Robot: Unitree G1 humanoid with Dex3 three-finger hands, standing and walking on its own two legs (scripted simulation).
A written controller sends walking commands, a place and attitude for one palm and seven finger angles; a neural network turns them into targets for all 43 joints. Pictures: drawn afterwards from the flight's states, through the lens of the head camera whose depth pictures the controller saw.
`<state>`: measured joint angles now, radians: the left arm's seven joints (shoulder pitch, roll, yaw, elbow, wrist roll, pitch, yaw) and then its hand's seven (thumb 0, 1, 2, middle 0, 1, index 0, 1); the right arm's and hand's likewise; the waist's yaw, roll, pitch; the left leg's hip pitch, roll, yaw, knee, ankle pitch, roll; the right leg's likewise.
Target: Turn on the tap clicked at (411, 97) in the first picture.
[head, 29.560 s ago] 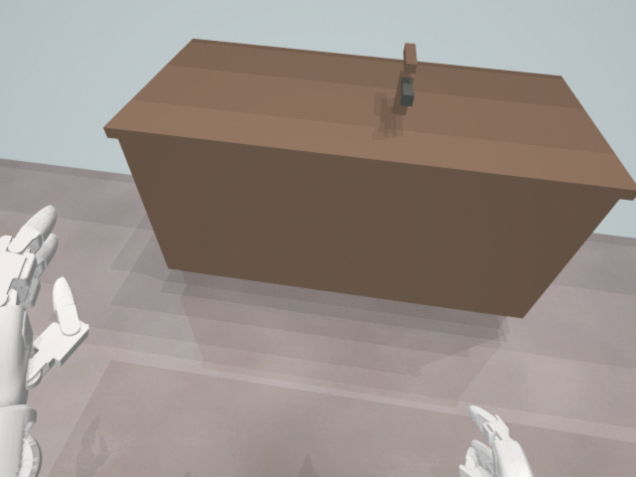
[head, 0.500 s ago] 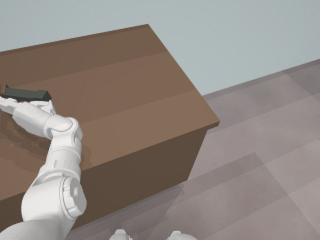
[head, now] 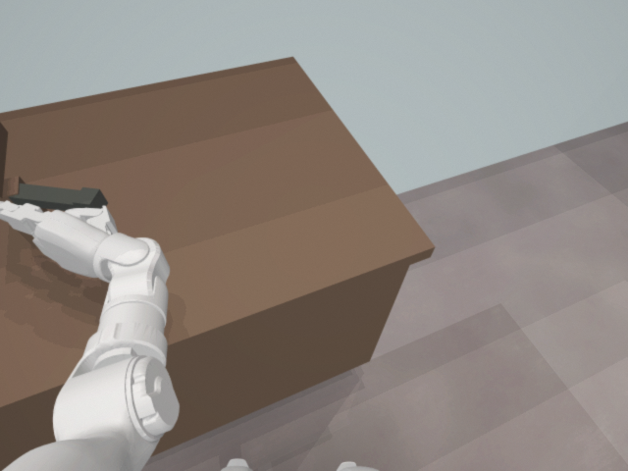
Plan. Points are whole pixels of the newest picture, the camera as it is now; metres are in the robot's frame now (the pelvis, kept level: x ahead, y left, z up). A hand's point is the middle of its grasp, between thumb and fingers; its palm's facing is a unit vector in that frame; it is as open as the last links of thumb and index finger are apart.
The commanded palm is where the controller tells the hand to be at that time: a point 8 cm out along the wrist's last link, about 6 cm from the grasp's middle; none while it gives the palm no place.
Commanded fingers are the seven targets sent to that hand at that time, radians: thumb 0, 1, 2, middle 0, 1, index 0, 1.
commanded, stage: lift the hand up off the lever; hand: left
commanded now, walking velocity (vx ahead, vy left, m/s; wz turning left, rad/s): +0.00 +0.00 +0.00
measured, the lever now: (90, 202) +0.47 +0.28 +0.08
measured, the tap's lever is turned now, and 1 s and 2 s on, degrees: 59 59 59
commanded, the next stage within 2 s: draw the hand back beside the body in 1.66 s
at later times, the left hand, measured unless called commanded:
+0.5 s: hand (104, 213) +0.44 +0.25 +0.08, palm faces +0.89 -0.46 -0.08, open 8.5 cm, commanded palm +0.43 +0.26 +0.12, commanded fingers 0.00 0.90 0.90 -0.15 -0.15 -0.15 -0.15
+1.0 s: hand (102, 211) +0.44 +0.25 +0.09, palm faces +0.88 -0.47 -0.06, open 8.5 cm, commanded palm +0.41 +0.26 +0.14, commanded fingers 0.00 0.90 0.90 -0.15 -0.15 -0.15 -0.15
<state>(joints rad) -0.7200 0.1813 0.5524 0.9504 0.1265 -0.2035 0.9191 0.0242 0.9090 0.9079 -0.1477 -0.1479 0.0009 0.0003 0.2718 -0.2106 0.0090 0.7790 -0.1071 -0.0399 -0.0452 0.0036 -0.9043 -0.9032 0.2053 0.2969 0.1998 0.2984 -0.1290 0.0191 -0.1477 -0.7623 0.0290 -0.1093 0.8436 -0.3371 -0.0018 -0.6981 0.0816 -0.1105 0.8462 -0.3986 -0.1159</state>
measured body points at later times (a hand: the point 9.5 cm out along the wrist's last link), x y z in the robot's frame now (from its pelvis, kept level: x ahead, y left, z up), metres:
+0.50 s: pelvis +0.00 +0.00 +0.00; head +0.05 +0.00 +0.45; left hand +0.39 +0.27 +0.09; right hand +0.08 -0.25 -0.13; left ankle +0.05 +0.17 -0.69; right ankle +0.01 -0.04 -0.69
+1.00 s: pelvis +0.00 +0.01 +0.00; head +0.04 +0.01 +0.45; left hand +0.39 +0.27 +0.10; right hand +0.08 -0.24 -0.12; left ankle +0.05 +0.17 -0.69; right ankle +0.01 -0.04 -0.69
